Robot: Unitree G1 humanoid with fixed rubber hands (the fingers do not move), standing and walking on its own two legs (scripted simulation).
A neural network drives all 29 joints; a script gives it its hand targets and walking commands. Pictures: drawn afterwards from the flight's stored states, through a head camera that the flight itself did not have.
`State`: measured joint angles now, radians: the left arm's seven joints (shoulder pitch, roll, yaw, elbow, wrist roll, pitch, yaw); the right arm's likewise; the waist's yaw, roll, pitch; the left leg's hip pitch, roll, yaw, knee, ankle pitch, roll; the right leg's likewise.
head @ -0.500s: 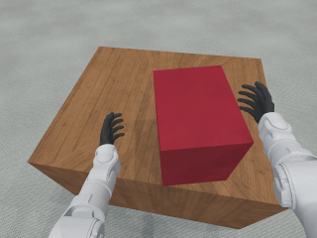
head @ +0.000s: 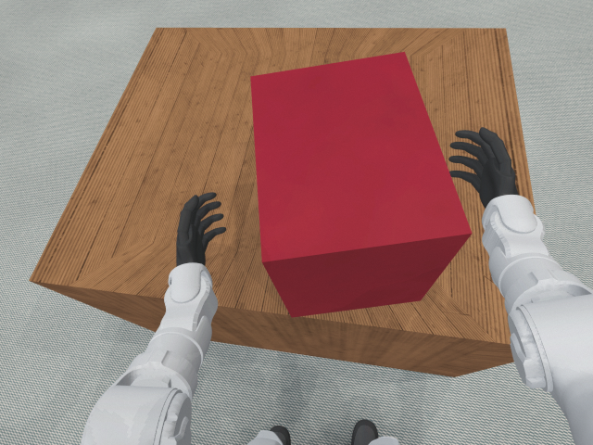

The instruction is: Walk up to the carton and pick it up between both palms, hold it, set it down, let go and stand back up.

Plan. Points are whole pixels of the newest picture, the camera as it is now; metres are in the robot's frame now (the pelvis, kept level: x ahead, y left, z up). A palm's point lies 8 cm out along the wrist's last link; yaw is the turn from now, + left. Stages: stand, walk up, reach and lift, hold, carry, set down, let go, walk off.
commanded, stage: reach and lift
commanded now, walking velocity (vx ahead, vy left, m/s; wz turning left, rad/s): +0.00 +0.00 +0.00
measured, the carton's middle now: (342, 197) +0.49 +0.01 -0.05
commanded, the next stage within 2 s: none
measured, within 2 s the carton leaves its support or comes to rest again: neither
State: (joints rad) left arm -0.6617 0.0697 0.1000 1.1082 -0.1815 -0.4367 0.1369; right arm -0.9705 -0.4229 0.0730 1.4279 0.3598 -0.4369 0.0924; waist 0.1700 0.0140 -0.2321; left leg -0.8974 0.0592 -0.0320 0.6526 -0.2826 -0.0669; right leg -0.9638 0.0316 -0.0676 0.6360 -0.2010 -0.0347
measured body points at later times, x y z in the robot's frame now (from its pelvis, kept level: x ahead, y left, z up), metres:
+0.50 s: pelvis -0.01 +0.00 -0.01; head +0.15 -0.02 +0.42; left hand +0.40 +0.19 -0.02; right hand +0.49 -0.15 +0.00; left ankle -0.01 +0.16 -0.71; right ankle +0.03 -0.08 -0.71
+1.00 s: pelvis -0.01 +0.00 -0.01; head +0.16 -0.02 +0.41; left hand +0.40 +0.16 -0.03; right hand +0.49 -0.15 +0.00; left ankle -0.01 +0.16 -0.71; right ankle +0.03 -0.08 -0.71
